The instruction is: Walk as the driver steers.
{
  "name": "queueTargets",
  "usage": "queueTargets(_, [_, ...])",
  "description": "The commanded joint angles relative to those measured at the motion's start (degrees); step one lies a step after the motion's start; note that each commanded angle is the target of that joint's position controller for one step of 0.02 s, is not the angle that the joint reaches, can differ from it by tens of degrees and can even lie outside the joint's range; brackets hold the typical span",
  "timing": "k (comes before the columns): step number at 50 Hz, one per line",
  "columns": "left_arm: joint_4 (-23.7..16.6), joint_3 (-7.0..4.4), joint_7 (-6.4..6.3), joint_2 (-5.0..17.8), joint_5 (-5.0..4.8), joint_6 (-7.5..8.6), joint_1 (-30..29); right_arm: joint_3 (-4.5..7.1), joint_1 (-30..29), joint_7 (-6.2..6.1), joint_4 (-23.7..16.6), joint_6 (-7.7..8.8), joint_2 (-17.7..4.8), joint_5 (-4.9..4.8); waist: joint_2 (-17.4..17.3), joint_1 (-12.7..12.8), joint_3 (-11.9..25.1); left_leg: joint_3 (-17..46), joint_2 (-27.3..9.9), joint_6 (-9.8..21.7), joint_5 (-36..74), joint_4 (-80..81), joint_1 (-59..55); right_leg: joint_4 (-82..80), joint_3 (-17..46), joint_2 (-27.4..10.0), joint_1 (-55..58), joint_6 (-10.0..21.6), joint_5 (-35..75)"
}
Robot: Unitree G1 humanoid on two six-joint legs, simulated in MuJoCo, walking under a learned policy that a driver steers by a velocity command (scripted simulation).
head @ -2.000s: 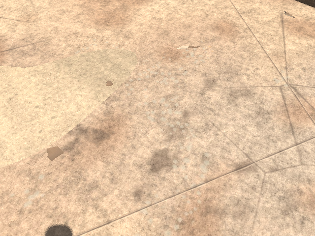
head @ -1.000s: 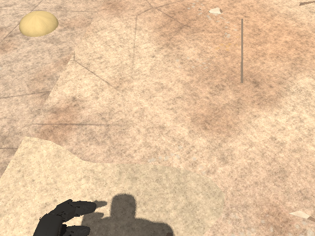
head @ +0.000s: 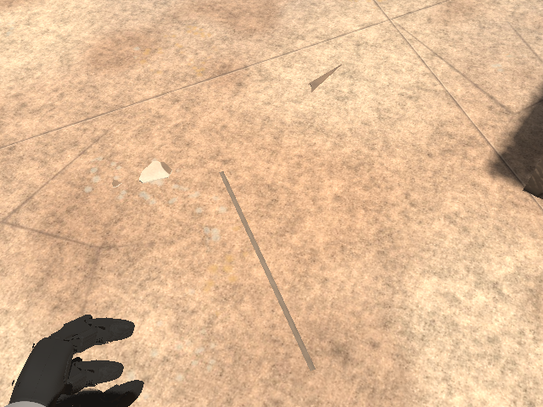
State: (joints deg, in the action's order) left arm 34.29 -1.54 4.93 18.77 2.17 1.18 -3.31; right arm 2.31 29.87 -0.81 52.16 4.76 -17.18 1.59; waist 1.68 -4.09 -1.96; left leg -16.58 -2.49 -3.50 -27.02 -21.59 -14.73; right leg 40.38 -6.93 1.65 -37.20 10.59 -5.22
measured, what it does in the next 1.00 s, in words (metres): walks ahead, turning left: right foot, then left foot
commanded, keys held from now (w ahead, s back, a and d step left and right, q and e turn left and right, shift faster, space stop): w+shift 0.02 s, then w+q+shift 0.82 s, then q+shift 0.16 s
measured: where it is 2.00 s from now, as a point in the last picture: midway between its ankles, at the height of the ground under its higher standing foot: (161, 176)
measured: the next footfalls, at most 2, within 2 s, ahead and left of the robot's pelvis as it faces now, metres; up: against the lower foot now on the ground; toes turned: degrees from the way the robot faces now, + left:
right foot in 0.02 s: +0.21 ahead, -0.04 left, +0.00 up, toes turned -5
left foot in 0.46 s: +0.64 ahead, +0.10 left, +0.00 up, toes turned +13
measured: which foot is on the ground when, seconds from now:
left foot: down 0.00-0.02, up 0.04-0.44, down 0.46-0.90, up 0.92-1.00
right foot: up 0.00-0.00, down 0.02-0.48, up 0.50-0.86, down 0.88-1.00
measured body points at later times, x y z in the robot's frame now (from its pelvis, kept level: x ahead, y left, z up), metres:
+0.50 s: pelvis +0.48 +0.04 +0.00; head +0.50 +0.05 +0.45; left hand +0.45 +0.32 -0.13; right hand +0.66 -0.20 -0.11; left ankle +0.60 +0.09 -0.70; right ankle +0.22 -0.06 -0.61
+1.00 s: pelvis +0.94 +0.13 +0.02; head +0.98 +0.16 +0.47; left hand +0.93 +0.46 -0.06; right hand +1.19 -0.08 -0.09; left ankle +0.74 +0.11 -0.58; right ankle +1.08 +0.06 -0.70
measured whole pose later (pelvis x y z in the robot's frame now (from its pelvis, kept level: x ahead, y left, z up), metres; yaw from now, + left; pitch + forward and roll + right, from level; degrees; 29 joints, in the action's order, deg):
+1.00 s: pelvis +0.94 +0.13 +0.02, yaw +40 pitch +2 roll -1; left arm 36.3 -0.6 -1.2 16.9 1.9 4.5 6.4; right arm 5.3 17.1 -0.8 43.6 1.2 -21.9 -1.5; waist -1.8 -3.2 -4.5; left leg 4.4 5.2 2.5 -25.1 -76.4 20.4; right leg 33.2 -3.3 -3.0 -23.9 -1.2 -8.9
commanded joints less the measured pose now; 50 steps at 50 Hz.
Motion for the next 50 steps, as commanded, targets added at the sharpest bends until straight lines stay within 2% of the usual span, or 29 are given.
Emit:
queueTargets(1, [9.2,-4.69,-3.0,10.5,0.41,-0.48,32.6,1.98,-9.0,-0.05,-6.9,-0.21,-10.5,0.96,-0.3,18.3,11.0,3.5,-5.1,6.4,37.0,-47.5,34.6,-3.5,9.4,0.1,52.1,3.9,-8.1])
queueTargets(2, [5.8,-5.77,-3.77,17.5,1.28,-0.92,25.5,-0.18,0.7,0.74,-11.5,-0.02,-3.3,-0.99,15.9,7.5,20.1,9.4,1.2,4.4,-4.1,-71.7,55.0,-9.6,42.2,-20.0,66.4,11.5,-9.1])
queueTargets(3, [3.9,-5.84,-4.22,14.9,-0.02,-1.28,27.6,0.5,-8.5,0.39,-13.2,0.87,-8.7,-0.83,3.4,13.4,24.7,19.1,1.1,5.4,3.4,-73.4,58.7,-19.2,49.3,-19.5,63.9,10.7,-17.1])
queueTargets(4, [5.7,-5.46,-4.95,13.5,0.15,-0.61,25.0,0.31,-11.8,0.35,-13.5,1.06,-7.9,-1.92,0.9,11.1,13.3,18.7,-0.9,5.6,7.2,-70.7,61.8,-23.1,43.0,-19.8,54.5,9.1,-16.4])
queueTargets(5, [6.8,-4.51,-5.16,9.9,0.33,0.38,23.1,-0.17,-11.4,0.51,-12.1,0.89,-6.8,-1.62,-4.5,8.1,5.4,19.1,-3.1,5.9,9.3,-64.9,59.2,-24.6,36.7,-18.4,42.9,7.1,-12.9])
queueTargets(8, [8.5,-2.47,-4.91,4.2,-0.18,3.76,19.9,-0.53,-6.7,2.03,-8.4,-2.76,-3.5,-0.49,-4.3,1.6,-0.4,22.6,-5.8,5.5,10.5,-54.7,47.6,-30.6,22.2,-14.2,23.5,2.6,-9.7])
queueTargets(11, [10.8,-2.23,-3.92,2.7,-0.93,5.93,22.1,-0.48,-15.1,2.91,-10.2,-3.71,-2.1,-0.93,-1.3,3.2,-5.9,21.1,-6.0,5.8,18.6,-44.1,53.3,-35.1,11.1,-10.6,23.0,-1.2,2.3])
queueTargets(14, [11.3,-1.72,-3.69,1.7,-1.26,6.94,21.9,-1.01,-21.3,3.85,-11.7,-2.65,-0.4,-1.54,-0.6,3.9,-5.8,15.0,-3.7,7.7,31.3,-30.6,52.0,-36.1,-0.6,-6.3,26.1,-5.1,19.1])
queueTargets(17, [12.7,-1.44,-4.64,3.0,-1.82,7.73,24.7,-1.57,-26.0,5.01,-12.8,-2.03,0.5,-1.57,-0.9,5.2,-5.1,9.6,-0.8,10.2,40.4,-19.4,47.2,-38.1,-4.5,-8.2,32.4,-7.3,33.0])
queueTargets(19, [12.8,-1.85,-6.0,5.6,-1.53,7.09,24.8,-1.04,-23.9,5.13,-11.8,-2.18,-1.5,-1.08,1.6,3.4,-1.6,6.5,3.6,11.6,38.3,-16.1,44.1,-32.1,-6.3,-9.6,41.1,-9.2,54.2])
queueTargets(21, [12.1,-2.8,-7.6,8.9,-0.33,4.91,23.2,0.25,-14.5,4.52,-9.4,-2.85,-5.1,-1.12,5.2,-2.5,4.3,5.0,8.3,12.9,28.8,-17.0,35.2,-17.5,-6.5,-11.7,45.8,-10.3,72.8])
queueTargets(23, [9.9,-3.66,-8.03,11.2,0.83,2.63,16.6,3.11,7.9,3.25,-3.2,-3.36,-10.3,-0.88,4.0,-13.9,12.0,10.9,8.4,17.3,18.1,-15.1,13.5,16.0,-5.0,-12.3,35.7,-9.3,67.2])
queueTargets(24, [9.9,-2.48,-6.6,6.2,1.1,2.98,14.8,4.28,8.4,2.11,-2.3,-3.8,-11.8,-1.56,-4.4,-12.5,8.4,17.4,4.8,19.4,14.2,-14.5,7.5,38.4,-4.7,-3.4,21.9,-8.6,16.4])
queueTargets(25, [3.9,-0.3,-5.46,-1.5,-0.32,4.14,19.7,5.3,0.7,1.81,-4.1,-4.58,-17.2,0.0,-21.3,-1.0,10.2,49.1,-7.5,31.2,11.7,-9.0,-5.9,58.6,2.7,4.9,-7.7,-12.6,-25.2])
queueTargets(26, [1.6,0.57,-5.5,1.3,0.12,5.83,17.0,5.51,-1.6,1.86,-6.8,-4.52,-15.8,-0.62,-10.3,-3.3,14.7,63.9,-11.6,32.9,1.2,4.0,-6.7,57.1,12.7,2.2,-13.3,-10.7,-21.1])
queueTargets(28, [1.6,0.67,-5.08,3.5,0.37,6.99,13.6,4.21,-4.6,1.33,-5.9,-3.97,-9.4,-0.65,3.6,1.7,2.2,56.3,-9.4,26.2,1.3,9.9,11.6,42.3,13.1,-4.0,-9.1,-9.9,-13.1])
queueTargets(31, [1.2,1.58,-4.76,2.4,2.41,3.22,13.9,3.06,-7.6,0.94,-6.5,-1.67,-7.9,-1.23,3.2,6.6,-2.7,43.6,-1.7,23.6,11.4,11.3,29.8,31.0,11.3,-7.6,-0.3,-12.9,-14.8])
queueTargets(34, [-3.3,2.59,-3.82,1.2,1.53,2.35,4.1,3.63,-7.3,1.21,-7.2,-0.33,-9.5,-1.51,0.2,4.2,-5.6,37.8,2.9,22.2,20.9,14.1,38.3,13.9,7.0,-7.8,4.4,-14.6,-4.9])
queueTargets(38, [-5.8,3.14,-3.58,0.0,-0.29,2.88,-2.6,4.66,-3.3,1.87,-6.5,-0.45,-10.6,-2.24,-3.9,-1.5,-2.1,37.2,3.7,17.6,37.9,11.0,30.1,-3.2,5.4,-3.9,9.7,-13.5,11.2])
queueTargets(40, [-6.5,2.76,-3.92,1.2,-0.51,3.26,-3.3,5.07,-3.5,1.49,-6.7,-0.6,-11.2,-2.02,-5.0,-1.7,-0.7,38.4,2.4,16.1,42.8,7.8,24.5,-8.7,6.6,-2.8,12.0,-12.6,10.8])
queueTargets(42, [-4.6,1.22,-4.87,4.7,-0.53,3.61,3.7,5.53,-5.4,1.03,-7.4,-0.47,-13.1,-1.71,-5.1,1.9,4.7,39.2,2.3,13.4,55.8,-1.7,20.7,-11.4,7.4,-0.1,22.7,-11.5,5.3])
queueTargets(43, [-2.5,0.0,-5.7,7.3,-0.64,4.01,12.4,6.02,-7.4,1.1,-7.8,-0.46,-15.2,-1.38,-4.8,6.9,9.2,38.5,3.5,11.6,60.1,-13.3,20.8,-12.0,7.8,0.2,31.4,-10.9,1.9])
queueTargets(44, [0.3,-1.2,-6.71,9.9,-0.03,4.59,24.3,5.74,-10.8,1.19,-8.8,-0.02,-13.9,-1.46,-4.6,13.2,14.2,37.3,6.0,9.8,54.7,-27.8,27.0,-11.2,10.5,-4.4,44.3,-9.8,1.5])
queueTargets(45, [2.2,-2.16,-7.67,12.8,1.82,4.96,34.8,3.3,-10.7,0.65,-10.7,0.25,-4.2,-1.52,6.0,14.4,21.3,31.2,9.7,9.5,9.9,-47.1,37.7,-8.7,22.8,-20.9,58.4,-8.7,4.9])
queueTargets(46, [1.2,-3.69,-6.86,18.2,2.49,4.22,29.2,2.17,-1.1,0.11,-14.6,-0.52,-2.8,-4.35,24.2,6.5,32.2,24.8,13.6,7.2,-8.7,-62.8,51.1,-14.8,53.3,-34.9,66.6,0.0,13.1])
queueTargets(47, [-0.7,-3.06,-6.48,10.9,1.58,3.57,23.8,2.83,-4.9,-0.72,-11.8,-1.92,-8.2,-1.88,10.7,7.2,26.8,23.7,6.8,7.6,-1.7,-64.1,55.2,-14.5,47.1,-31.0,60.2,0.6,13.9])
queueTargets(48, [-0.4,-1.17,-6.29,4.5,0.92,3.48,21.0,3.21,-11.3,-0.41,-12.2,-2.63,-9.1,-0.95,5.5,8.3,17.9,21.6,5.1,6.7,2.6,-60.8,55.9,-13.7,33.7,-26.8,52.1,-0.9,21.7])
queueTargets(49, [-1.1,-1.4,-6.3,2.7,-1.66,3.97,18.1,3.03,-12.8,-0.21,-14.7,-3.39,-7.3,-4.39,7.7,7.5,12.0,23.0,1.2,3.7,2.5,-62.5,57.3,-15.7,25.1,-22.2,48.6,-1.8,25.8])
queueTargets(50, [0.4,-1.44,-6.46,2.2,-2.54,4.05,15.9,3.47,-14.4,0.1,-15.5,-3.92,-8.4,-4.62,7.3,5.9,9.4,22.6,-1.0,3.0,4.3,-59.9,57.9,-16.6,20.8,-20.0,44.4,-2.4,24.7])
